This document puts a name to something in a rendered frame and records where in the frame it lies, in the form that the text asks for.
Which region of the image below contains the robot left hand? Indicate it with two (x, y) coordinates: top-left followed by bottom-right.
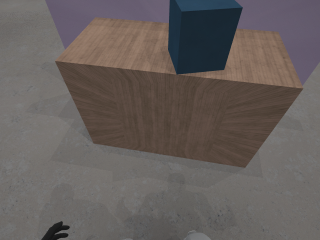
(41, 221), (70, 240)

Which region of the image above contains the carton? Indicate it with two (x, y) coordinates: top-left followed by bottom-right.
(168, 0), (243, 75)

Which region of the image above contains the pedestal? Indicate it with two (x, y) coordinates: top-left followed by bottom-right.
(55, 17), (304, 168)

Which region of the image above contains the robot right shin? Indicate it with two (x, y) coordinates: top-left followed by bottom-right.
(187, 230), (197, 236)

